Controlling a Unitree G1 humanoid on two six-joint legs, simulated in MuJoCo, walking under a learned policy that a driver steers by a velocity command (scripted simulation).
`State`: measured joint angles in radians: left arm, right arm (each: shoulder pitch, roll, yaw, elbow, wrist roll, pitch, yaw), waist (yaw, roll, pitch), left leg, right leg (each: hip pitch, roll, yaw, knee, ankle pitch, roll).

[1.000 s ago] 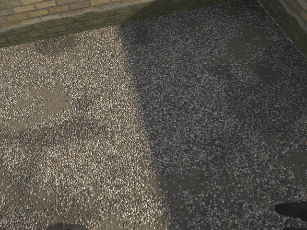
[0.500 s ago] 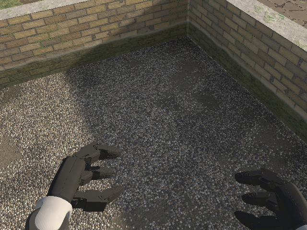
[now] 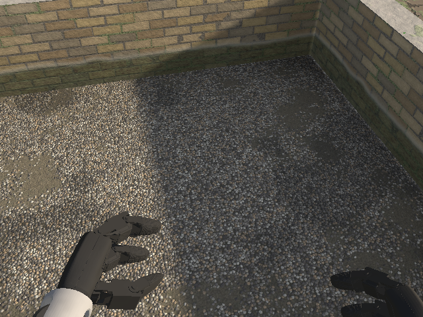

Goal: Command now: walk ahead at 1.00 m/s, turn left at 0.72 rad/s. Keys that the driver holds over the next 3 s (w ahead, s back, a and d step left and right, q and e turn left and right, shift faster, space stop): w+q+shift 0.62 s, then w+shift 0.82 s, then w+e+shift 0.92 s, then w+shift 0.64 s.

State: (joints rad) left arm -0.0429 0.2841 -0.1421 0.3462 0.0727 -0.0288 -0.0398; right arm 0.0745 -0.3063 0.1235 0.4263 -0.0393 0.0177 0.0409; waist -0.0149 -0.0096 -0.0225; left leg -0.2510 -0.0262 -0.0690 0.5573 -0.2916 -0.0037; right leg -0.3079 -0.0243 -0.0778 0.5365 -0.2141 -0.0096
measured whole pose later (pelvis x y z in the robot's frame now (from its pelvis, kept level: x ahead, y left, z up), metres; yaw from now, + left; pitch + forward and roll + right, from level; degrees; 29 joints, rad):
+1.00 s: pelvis +0.00 -0.05 -0.01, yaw +30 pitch -3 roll -1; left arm 0.03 0.24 -0.05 0.48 0.08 -0.02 0.03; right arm 0.17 -0.20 0.07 0.39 0.01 0.04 0.02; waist -0.07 -0.04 0.01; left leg -0.38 -0.03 -0.23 0.68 -0.38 -0.07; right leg -0.18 -0.09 -0.41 0.59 -0.34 -0.06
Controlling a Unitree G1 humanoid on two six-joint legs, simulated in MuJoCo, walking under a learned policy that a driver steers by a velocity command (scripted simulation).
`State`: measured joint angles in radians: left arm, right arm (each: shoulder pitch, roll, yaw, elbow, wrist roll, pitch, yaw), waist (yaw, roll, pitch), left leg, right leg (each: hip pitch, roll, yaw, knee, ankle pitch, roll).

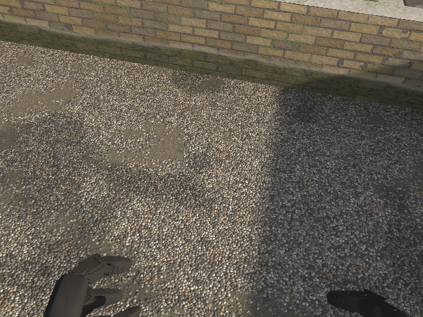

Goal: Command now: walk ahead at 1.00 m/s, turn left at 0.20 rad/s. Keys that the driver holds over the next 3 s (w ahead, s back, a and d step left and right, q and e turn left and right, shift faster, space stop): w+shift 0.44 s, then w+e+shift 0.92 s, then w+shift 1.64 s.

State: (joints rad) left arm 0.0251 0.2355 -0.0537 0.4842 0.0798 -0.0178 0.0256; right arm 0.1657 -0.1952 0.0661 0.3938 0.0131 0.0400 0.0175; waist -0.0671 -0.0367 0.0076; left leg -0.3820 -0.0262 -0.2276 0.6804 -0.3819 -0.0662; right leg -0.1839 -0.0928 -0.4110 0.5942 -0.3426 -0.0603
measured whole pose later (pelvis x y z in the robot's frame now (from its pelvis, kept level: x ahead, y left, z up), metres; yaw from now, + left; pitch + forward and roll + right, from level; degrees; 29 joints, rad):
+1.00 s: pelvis +0.01 +0.06 +0.00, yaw -12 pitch -1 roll +1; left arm 0.15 0.32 -0.08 0.44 0.02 0.06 -0.03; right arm -0.03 -0.32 0.06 0.47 -0.05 -0.01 0.01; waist 0.03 0.02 0.02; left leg -0.28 0.14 0.33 0.60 -0.28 0.01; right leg -0.32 -0.04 0.03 0.66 -0.31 0.02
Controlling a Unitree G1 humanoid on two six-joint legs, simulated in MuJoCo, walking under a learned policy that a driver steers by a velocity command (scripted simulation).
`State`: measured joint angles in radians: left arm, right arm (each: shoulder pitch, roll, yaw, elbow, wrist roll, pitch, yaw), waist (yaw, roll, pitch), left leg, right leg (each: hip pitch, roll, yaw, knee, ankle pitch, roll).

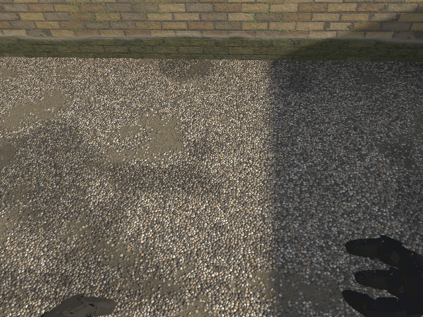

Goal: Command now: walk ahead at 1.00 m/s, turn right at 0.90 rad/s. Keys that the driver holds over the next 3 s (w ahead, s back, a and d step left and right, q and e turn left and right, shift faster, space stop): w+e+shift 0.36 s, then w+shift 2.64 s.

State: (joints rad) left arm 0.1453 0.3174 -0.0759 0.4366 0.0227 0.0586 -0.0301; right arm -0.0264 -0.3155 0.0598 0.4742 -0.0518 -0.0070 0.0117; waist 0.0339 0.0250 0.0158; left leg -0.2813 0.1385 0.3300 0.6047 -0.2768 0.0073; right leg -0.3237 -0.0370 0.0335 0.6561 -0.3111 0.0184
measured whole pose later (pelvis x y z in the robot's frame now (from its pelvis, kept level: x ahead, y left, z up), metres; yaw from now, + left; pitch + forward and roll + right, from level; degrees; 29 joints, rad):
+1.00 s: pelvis -0.01 +0.03 -0.01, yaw -23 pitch -3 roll +2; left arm 0.15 0.23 -0.08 0.46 0.00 0.02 0.00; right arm 0.09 -0.28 0.07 0.63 -0.05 0.01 -0.02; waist 0.01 0.00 0.04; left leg -0.19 0.15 0.49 0.66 -0.38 0.04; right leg -0.41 -0.07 0.05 0.68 -0.21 0.04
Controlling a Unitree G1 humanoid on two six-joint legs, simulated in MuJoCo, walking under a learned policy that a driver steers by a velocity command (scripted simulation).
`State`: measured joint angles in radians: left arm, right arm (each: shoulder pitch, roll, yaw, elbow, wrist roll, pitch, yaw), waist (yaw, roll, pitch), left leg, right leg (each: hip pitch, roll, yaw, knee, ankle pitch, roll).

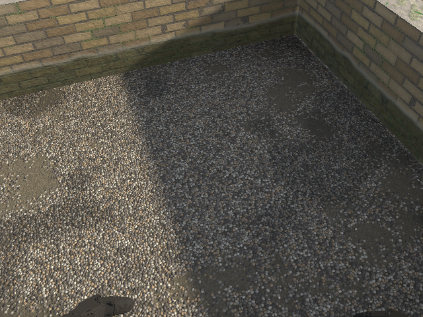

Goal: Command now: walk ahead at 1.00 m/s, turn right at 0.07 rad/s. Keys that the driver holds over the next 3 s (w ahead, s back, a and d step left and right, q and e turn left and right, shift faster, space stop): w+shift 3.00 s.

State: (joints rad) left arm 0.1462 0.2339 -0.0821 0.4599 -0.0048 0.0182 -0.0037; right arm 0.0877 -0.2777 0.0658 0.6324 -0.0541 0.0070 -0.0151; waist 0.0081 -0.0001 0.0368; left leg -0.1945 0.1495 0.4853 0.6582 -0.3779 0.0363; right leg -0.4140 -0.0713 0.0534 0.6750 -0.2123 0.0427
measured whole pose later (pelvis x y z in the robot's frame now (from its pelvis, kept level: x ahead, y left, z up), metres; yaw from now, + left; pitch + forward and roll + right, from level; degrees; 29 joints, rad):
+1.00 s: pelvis +0.02 -0.03 +0.01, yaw -2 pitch -2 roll +1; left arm -0.03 0.27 -0.13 0.48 0.02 -0.01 -0.06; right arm 0.13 -0.26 0.13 0.42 -0.07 0.00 -0.03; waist -0.02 -0.02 -0.01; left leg -0.17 0.15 0.38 0.59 -0.36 -0.01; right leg -0.37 0.01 0.04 0.60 -0.19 0.00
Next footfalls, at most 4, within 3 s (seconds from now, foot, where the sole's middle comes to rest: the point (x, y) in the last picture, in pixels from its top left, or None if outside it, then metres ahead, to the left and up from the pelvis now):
none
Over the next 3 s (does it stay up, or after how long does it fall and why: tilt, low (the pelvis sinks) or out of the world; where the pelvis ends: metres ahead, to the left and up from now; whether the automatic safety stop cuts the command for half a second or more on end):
stays up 0.03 -0.03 0.01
